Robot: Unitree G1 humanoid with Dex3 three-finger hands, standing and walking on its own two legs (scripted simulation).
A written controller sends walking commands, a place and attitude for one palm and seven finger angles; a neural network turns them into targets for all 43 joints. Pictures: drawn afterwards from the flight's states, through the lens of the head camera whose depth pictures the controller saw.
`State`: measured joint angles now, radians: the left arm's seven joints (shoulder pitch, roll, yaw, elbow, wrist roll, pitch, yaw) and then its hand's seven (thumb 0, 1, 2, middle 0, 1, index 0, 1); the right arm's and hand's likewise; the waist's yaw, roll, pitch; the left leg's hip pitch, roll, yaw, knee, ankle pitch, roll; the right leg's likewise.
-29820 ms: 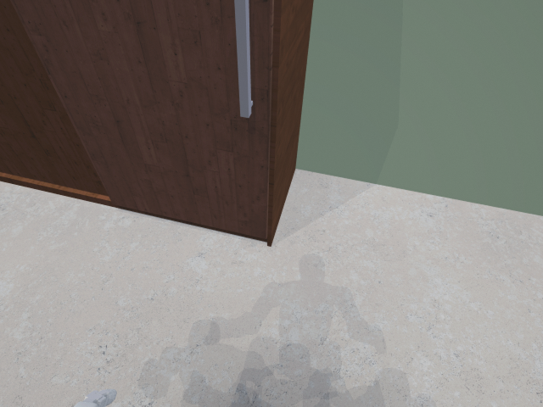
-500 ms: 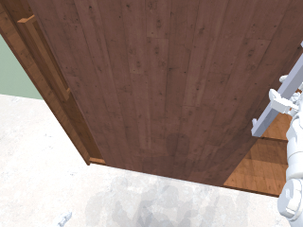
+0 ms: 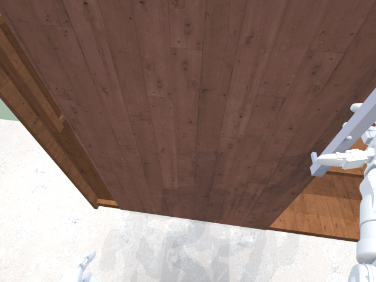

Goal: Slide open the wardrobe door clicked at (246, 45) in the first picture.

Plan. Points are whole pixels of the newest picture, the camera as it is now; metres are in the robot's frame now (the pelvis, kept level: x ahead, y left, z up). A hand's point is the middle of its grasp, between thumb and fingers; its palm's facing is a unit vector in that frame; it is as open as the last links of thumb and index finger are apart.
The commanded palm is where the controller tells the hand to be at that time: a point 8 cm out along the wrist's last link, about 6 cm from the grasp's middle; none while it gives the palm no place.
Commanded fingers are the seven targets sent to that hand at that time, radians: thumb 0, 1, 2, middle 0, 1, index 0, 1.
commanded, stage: slip the hand off the handle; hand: right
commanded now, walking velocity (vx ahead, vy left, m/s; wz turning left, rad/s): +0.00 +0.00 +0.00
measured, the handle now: (346, 126) +0.43 -0.31 +0.11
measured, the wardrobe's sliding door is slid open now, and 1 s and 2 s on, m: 0.60 0.60 0.60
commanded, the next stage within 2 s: draw the hand back to the body in 1.30 s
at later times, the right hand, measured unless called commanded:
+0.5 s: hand out of the picture +0.37 -0.36 +0.12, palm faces +0.41 +0.89 -0.17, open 14.6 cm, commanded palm +0.33 -0.40 +0.12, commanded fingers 0.00 0.55 -0.20 0.25 1.15 0.25 1.15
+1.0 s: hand out of the picture +0.30 -0.37 +0.11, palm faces +0.41 +0.89 -0.18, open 14.6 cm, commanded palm +0.25 -0.40 +0.12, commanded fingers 0.00 0.55 -0.20 0.25 1.15 0.25 1.15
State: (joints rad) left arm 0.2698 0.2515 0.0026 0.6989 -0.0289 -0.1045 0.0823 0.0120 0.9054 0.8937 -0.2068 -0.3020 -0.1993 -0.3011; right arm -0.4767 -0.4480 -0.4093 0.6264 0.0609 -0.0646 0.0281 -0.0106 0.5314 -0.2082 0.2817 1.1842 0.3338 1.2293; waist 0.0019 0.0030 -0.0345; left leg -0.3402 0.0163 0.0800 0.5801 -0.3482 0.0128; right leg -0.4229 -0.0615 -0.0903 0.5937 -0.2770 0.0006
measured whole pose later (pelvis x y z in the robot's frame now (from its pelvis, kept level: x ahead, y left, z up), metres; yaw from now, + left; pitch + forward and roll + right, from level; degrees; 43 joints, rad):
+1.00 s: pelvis -0.03 -0.03 -0.01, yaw +0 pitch +5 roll +2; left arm 0.30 0.25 -0.02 0.65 -0.04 -0.11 0.11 0.01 0.91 0.89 -0.21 -0.30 -0.20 -0.30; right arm -0.22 -0.50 -0.51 0.43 0.14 -0.09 0.14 -0.01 0.55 -0.20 0.25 1.15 0.26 1.15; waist -0.01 -0.01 -0.07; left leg -0.38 0.03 0.07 0.62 -0.33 -0.02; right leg -0.48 -0.05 -0.09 0.67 -0.28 -0.04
